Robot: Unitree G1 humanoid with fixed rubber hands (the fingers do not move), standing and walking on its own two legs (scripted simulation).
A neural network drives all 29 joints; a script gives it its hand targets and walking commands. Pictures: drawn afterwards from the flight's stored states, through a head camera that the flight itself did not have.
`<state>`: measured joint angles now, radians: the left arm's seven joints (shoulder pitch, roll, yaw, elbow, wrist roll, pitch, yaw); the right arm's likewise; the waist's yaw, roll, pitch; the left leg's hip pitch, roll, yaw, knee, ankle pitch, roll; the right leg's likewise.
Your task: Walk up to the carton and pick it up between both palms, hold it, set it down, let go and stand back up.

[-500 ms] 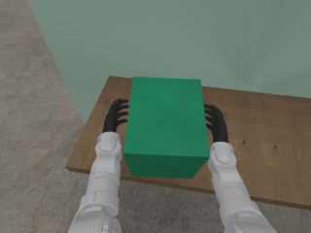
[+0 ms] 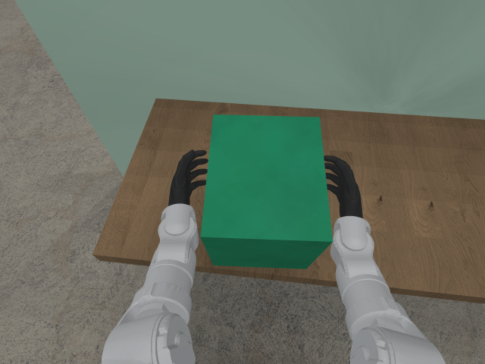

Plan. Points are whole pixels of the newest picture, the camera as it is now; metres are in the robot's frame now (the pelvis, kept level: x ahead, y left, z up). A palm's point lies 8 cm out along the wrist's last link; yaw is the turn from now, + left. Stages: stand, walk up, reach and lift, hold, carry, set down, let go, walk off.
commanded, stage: set down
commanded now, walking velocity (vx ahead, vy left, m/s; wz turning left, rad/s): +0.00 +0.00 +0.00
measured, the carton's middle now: (262, 196) +0.43 -0.04 -0.03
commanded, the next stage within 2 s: none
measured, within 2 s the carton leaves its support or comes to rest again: rests again in 0.80 s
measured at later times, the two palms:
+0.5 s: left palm (177, 211) +0.40 +0.12 -0.01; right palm (333, 207) +0.38 -0.16 -0.01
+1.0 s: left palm (191, 207) +0.42 +0.10 -0.05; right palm (335, 208) +0.40 -0.18 -0.05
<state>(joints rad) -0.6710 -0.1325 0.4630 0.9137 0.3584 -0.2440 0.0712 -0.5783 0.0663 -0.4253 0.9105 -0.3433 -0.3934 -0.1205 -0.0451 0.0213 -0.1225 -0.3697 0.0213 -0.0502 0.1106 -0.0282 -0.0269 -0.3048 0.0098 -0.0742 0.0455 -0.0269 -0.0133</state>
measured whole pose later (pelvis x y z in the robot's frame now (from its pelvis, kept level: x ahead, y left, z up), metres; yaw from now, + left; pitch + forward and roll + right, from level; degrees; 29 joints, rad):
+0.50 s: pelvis -0.01 +0.00 -0.01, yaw -1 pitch +25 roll +0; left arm -0.74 -0.10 0.54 1.06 0.40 -0.32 0.12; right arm -0.70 0.10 -0.63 0.97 -0.55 -0.39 -0.05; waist -0.01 0.03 -0.20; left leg -0.57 0.02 -0.04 0.13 0.00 -0.02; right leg -0.53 0.01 -0.07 0.10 -0.01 -0.01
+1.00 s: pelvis +0.00 +0.01 -0.02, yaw -2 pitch +35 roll -1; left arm -0.81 -0.09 0.56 1.18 0.36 -0.49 0.15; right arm -0.76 0.02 -0.61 1.10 -0.50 -0.52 -0.07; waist -0.01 0.04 -0.28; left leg -0.77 0.02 -0.02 0.17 -0.01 -0.02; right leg -0.74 0.01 -0.04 0.15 -0.02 -0.01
